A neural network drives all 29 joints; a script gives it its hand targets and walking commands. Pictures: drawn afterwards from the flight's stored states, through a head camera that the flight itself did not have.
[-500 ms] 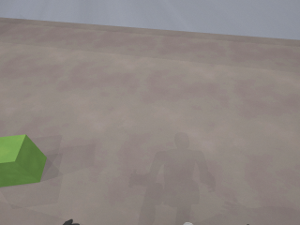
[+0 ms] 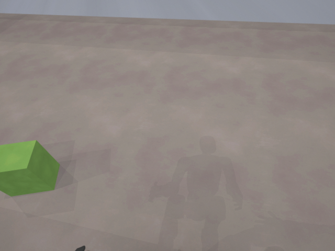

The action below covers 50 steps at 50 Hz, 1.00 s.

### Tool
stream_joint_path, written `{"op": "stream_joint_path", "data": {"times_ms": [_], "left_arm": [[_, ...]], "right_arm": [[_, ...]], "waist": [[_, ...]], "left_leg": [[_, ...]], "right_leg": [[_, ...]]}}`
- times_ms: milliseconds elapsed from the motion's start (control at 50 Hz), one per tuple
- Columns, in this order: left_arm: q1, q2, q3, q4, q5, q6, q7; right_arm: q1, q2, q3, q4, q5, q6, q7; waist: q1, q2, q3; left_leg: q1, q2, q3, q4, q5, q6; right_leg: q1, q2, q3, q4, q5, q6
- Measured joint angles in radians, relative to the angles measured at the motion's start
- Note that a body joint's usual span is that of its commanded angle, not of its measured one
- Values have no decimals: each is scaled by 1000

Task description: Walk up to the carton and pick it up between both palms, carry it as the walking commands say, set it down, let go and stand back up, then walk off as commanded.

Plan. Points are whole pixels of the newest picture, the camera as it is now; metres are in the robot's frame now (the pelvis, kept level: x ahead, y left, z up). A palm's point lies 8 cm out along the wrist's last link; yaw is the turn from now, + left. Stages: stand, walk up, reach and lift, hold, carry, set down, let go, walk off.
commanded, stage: stand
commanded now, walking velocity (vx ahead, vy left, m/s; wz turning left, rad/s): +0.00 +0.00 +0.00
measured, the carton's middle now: (23, 169) +0.64 +0.96 -0.61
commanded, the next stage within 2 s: none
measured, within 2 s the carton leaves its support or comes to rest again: neither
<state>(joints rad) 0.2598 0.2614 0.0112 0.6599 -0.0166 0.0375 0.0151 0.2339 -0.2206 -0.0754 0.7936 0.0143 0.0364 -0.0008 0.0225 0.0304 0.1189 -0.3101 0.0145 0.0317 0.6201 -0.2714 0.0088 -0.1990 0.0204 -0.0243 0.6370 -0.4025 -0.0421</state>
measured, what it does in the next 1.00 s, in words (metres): stands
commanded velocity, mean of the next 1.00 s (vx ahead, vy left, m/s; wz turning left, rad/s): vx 0.00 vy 0.00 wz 0.00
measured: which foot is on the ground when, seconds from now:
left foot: down 0.00-1.00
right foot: down 0.00-1.00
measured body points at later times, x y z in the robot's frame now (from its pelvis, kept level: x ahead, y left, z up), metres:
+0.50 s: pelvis -0.01 +0.00 +0.00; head +0.02 -0.01 +0.45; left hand +0.10 +0.25 -0.11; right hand +0.08 -0.26 -0.13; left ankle +0.04 +0.13 -0.72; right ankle -0.04 -0.09 -0.72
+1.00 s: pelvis -0.01 +0.00 +0.00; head +0.02 -0.02 +0.45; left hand +0.10 +0.26 -0.10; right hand +0.09 -0.26 -0.13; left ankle +0.04 +0.13 -0.72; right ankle -0.04 -0.09 -0.72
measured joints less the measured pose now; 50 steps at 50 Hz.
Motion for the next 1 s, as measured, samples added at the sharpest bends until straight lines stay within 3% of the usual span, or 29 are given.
{"op": "stream_joint_path", "data": {"times_ms": [140, 600, 1000], "left_arm": [[0, 0, -11, 0, 0, 0, 4], [0, 0, -20, 0, 0, -12, -7], [0, 0, -11, 0, 0, -38, -8]], "right_arm": [[0, 0, 0, 0, 0, 4, 14], [0, 0, 0, 0, 0, 5, 8], [0, -5, 0, 0, 0, -19, 2]], "waist": [[0, 15, 0], [0, -42, 0], [0, -21, 0]], "left_leg": [[12, 0, 0, -19, 16, -10], [17, 0, 0, -24, 23, -15], [17, 0, 0, -24, 21, -15]], "right_leg": [[3, 0, 0, 0, 8, 0], [5, 0, 0, 0, 13, 0], [5, 0, 0, 0, 10, 0]]}}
